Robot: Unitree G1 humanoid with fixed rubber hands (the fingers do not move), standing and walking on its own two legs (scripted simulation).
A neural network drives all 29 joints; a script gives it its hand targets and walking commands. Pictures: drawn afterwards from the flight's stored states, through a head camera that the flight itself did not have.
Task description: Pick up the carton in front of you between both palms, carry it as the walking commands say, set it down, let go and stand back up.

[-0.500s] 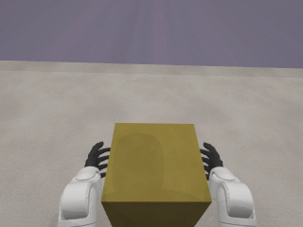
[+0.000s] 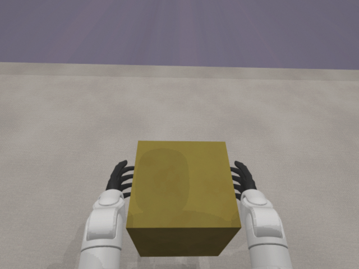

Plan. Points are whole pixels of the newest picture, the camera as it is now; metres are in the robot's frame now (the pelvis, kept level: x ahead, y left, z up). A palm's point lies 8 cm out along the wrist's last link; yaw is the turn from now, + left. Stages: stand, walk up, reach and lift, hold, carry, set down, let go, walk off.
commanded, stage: carry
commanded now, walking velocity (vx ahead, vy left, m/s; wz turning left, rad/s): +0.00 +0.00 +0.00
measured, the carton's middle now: (180, 202) +0.30 +0.00 -0.03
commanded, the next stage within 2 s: hold in 0.62 s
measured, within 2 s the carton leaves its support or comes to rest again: neither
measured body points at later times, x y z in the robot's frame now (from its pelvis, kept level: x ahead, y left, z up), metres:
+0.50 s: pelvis +0.01 -0.01 +0.00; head -0.01 +0.00 +0.45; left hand +0.31 +0.14 +0.04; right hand +0.30 -0.17 +0.04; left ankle +0.08 +0.10 -0.73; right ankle -0.04 -0.10 -0.73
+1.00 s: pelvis -0.01 +0.00 +0.01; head -0.03 +0.02 +0.46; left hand +0.31 +0.09 +0.04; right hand +0.25 -0.21 +0.04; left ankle +0.08 +0.12 -0.73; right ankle -0.04 -0.10 -0.73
